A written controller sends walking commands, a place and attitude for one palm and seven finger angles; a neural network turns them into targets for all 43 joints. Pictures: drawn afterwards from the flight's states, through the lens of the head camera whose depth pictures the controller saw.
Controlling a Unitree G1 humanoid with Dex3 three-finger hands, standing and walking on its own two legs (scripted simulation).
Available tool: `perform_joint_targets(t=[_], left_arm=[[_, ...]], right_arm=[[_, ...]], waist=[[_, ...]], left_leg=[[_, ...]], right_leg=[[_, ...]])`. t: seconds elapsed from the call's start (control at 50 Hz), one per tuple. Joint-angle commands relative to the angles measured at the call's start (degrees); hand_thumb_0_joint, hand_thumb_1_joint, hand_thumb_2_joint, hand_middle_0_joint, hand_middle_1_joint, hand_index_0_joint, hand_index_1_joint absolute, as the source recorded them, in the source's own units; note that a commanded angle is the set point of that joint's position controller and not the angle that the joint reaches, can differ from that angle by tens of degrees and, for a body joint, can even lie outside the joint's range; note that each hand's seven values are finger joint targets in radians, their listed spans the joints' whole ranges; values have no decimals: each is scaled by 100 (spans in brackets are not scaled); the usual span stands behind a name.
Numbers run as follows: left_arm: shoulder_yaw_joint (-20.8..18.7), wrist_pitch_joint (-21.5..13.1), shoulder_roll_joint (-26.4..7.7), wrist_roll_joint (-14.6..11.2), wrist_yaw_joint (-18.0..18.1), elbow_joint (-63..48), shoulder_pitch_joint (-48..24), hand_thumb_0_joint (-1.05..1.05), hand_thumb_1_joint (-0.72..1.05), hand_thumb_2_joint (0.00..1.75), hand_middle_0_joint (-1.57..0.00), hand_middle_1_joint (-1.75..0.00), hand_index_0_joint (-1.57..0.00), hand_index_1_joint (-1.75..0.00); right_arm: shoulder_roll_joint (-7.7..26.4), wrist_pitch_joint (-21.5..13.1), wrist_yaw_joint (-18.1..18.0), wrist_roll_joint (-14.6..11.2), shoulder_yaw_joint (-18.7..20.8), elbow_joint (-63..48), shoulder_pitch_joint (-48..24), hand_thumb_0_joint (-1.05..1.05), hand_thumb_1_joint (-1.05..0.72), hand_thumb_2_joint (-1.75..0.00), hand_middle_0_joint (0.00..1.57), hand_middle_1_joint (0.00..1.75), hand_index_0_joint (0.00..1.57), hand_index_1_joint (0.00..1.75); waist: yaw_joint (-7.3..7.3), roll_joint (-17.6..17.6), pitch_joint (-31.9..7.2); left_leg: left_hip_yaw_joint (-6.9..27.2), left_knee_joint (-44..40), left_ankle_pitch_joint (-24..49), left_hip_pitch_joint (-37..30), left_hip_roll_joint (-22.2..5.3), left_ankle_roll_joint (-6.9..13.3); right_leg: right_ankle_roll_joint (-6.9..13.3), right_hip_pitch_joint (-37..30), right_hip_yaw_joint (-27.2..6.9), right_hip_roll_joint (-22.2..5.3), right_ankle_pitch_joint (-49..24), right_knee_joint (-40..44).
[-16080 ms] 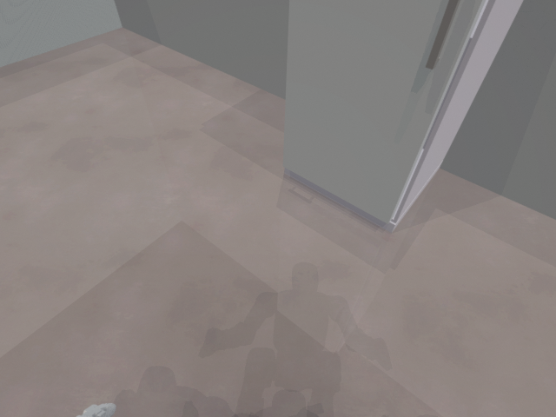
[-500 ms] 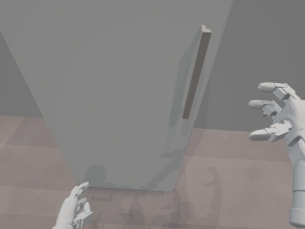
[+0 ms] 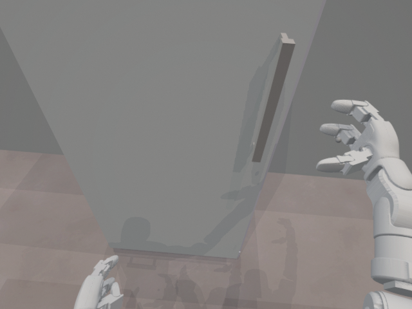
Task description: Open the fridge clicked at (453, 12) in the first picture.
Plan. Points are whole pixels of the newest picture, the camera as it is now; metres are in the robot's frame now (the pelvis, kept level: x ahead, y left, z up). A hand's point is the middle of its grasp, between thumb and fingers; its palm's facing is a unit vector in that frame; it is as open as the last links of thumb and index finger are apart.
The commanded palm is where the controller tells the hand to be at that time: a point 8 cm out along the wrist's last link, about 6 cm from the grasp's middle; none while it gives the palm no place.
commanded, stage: move the hooked fingers beside the handle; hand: right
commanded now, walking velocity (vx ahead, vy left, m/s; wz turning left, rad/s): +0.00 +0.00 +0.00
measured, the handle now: (267, 106) +0.49 -0.11 +0.18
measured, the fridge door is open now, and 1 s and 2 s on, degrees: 0 0 0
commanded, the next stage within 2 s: feel for the door with the fingertips in 1.30 s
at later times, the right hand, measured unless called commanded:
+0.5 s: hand (310, 121) +0.42 -0.18 +0.19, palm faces +0.05 +1.00 +0.02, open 14.0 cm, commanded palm +0.39 -0.23 +0.19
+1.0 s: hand (308, 123) +0.41 -0.17 +0.19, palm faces +0.07 +1.00 +0.02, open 14.0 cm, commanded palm +0.39 -0.22 +0.19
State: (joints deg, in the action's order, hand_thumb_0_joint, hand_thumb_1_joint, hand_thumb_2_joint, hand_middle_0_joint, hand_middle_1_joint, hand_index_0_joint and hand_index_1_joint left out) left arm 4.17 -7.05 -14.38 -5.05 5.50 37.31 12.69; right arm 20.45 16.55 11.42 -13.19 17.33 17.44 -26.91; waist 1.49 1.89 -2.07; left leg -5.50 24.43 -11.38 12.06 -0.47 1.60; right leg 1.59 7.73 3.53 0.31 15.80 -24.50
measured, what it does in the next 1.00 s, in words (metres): stands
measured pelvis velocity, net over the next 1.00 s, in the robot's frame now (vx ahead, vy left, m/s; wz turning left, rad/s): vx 0.00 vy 0.00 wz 0.01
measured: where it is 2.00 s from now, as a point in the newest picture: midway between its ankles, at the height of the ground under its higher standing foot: outside the picture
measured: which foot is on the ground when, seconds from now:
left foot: down 0.00-1.00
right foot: down 0.00-1.00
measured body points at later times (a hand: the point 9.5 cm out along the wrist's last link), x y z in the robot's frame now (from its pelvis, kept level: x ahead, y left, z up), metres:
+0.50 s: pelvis +0.00 +0.00 +0.00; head -0.01 +0.01 +0.45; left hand +0.13 +0.24 -0.10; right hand +0.41 -0.23 +0.20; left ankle +0.02 +0.10 -0.74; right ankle -0.03 -0.10 -0.74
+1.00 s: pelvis +0.00 +0.00 +0.00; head -0.01 +0.01 +0.45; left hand +0.13 +0.25 -0.10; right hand +0.41 -0.23 +0.19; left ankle +0.02 +0.10 -0.74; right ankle -0.03 -0.10 -0.74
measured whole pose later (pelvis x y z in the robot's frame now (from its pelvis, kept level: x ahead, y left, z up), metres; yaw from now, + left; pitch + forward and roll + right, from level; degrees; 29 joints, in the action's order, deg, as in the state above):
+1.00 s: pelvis +0.00 +0.00 +0.00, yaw +1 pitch +0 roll +0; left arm 2.9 -5.2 -14.7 -4.4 5.1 39.0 15.0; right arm 17.6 10.1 5.9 -10.4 14.0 33.7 -39.0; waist 0.1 1.6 -1.9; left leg -4.8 23.2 -10.0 13.8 -0.2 1.7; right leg 1.6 9.3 4.1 0.1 14.8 -23.6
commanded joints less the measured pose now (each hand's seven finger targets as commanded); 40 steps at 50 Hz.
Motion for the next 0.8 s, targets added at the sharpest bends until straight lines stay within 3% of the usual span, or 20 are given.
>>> perform_joint_targets(t=[0.0,0.06,0.1,0.16,0.2,0.28,0.32,0.38,0.4,0.44,0.48,0.5,0.54,0.6,0.7,0.74,0.78], left_arm=[[-290,-312,-661,21,7,-898,-688,0,90,90,-20,-30,-20,-30],[-292,-258,-687,15,32,-799,-628,0,90,90,-20,-30,-20,-30],[-296,-212,-719,16,48,-757,-603,0,90,90,-20,-30,-20,-30],[-284,-201,-690,30,61,-744,-577,0,90,90,-20,-30,-20,-30],[-320,-182,-731,68,56,-714,-494,0,90,90,-20,-30,-20,-30],[-305,-175,-693,46,49,-667,-408,0,90,90,-20,-30,-20,-30],[-317,-158,-728,60,39,-651,-339,0,90,90,-20,-30,-20,-30],[-336,-152,-712,62,19,-602,-245,0,90,90,-20,-30,-20,-30],[-365,-134,-752,75,17,-575,-186,0,90,90,-20,-30,-20,-30],[-356,-140,-720,78,-3,-591,-175,0,90,90,-20,-30,-20,-30],[-385,-140,-729,94,-26,-553,-85,0,90,90,-20,-30,-20,-30],[-402,-118,-754,117,-38,-565,-44,0,90,90,-20,-30,-20,-30],[-393,-94,-737,108,-59,-593,-37,0,90,90,-20,-30,-20,-30],[-420,-72,-734,99,-82,-631,-30,0,90,90,-20,-30,-20,-30],[-438,-47,-750,105,-88,-713,-61,0,90,90,-20,-30,-20,-30],[-410,-57,-720,79,-67,-690,-96,0,90,90,-20,-30,-20,-30],[-405,-84,-725,65,-51,-673,-95,0,90,90,-20,-30,-20,-30]], right_arm=[[1186,-514,-50,-47,224,-1460,-2603,0,50,-30,30,120,30,120],[1126,-438,-97,-49,208,-919,-2612,0,50,-30,30,120,30,120],[1147,-427,-150,14,125,-761,-2878,0,50,-30,30,120,30,120],[990,-496,-234,59,-66,-692,-3354,0,50,-30,30,120,30,120],[1304,-603,-294,59,242,-509,-3222,0,50,-30,30,120,30,120],[971,-753,-301,125,-103,-215,-3717,0,50,-30,30,120,30,120],[1066,-784,-336,130,-11,13,-3698,0,50,-30,30,120,30,120],[851,-830,-374,163,-160,259,-3912,0,50,-30,30,120,30,120],[1042,-882,-412,172,-17,328,-3898,0,50,-30,30,120,30,120],[895,-960,-455,206,-139,237,-4183,0,50,-30,30,120,30,120],[939,-1042,-523,227,-29,383,-4127,0,50,-30,30,120,30,120],[1046,-1063,-539,231,110,545,-3821,0,50,-30,30,120,30,120],[1068,-1116,-547,278,99,389,-3932,0,50,-30,30,120,30,120],[915,-1133,-551,296,18,448,-3684,0,50,-30,30,120,30,120],[1277,-1184,-527,267,357,76,-3445,0,50,-30,30,120,30,120],[997,-1164,-490,263,60,-14,-3734,0,50,-30,30,120,30,120],[856,-1116,-466,240,-79,-24,-3811,0,50,-30,30,120,30,120]], waist=[[1,56,-1503],[-53,-192,-1249],[-96,-142,-1098],[-157,73,-1270],[-65,-320,-1490],[-170,114,-1418],[-149,-111,-1435],[-196,12,-1481],[-174,-275,-1552],[-194,-6,-1628],[-172,-186,-1656],[-85,-349,-1679],[-82,-147,-1760],[-80,-174,-1609],[17,-181,-1800],[-123,-149,-1511],[-158,-28,-1489]], left_leg=[[373,-130,1632,-857,-60,59],[372,-187,1417,-694,-44,28],[374,-246,1158,-574,-50,35],[400,-232,1160,-570,-53,57],[420,-213,1306,-782,-46,43],[400,-200,1296,-606,-43,78],[417,-203,1337,-658,-48,64],[396,-184,1386,-584,-32,84],[386,-190,1394,-675,-26,72],[410,-161,1476,-687,-32,77],[403,-134,1616,-723,-9,86],[401,-125,1670,-826,-12,79],[428,-103,1757,-922,-25,79],[404,-134,1714,-857,-12,81],[462,-128,1903,-1129,-26,69],[439,-193,1705,-895,2,61],[441,-223,1544,-773,16,72]], right_leg=[[-29,-147,-357,-89,-1757,218],[2,9,-351,-81,-1459,256],[2,69,-371,-94,-1289,289],[-2,-22,-389,-68,-1323,280],[20,26,-382,-99,-1444,257],[-20,-31,-384,-86,-1449,275],[4,62,-384,-100,-1445,281],[-19,11,-383,-96,-1524,267],[-10,59,-383,-121,-1540,262],[-17,27,-358,-102,-1597,278],[-16,8,-365,-119,-1756,257],[-4,84,-340,-133,-1803,258],[-9,109,-303,-115,-1815,291],[1,97,-263,-142,-1824,305],[27,84,-196,-138,-1882,325],[32,81,-224,-141,-1687,368],[24,14,-259,-131,-1571,375]])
